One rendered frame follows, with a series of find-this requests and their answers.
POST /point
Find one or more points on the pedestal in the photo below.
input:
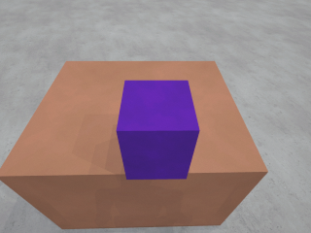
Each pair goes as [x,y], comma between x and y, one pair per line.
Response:
[67,161]

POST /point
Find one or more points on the carton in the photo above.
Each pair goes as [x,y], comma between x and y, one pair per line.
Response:
[157,129]

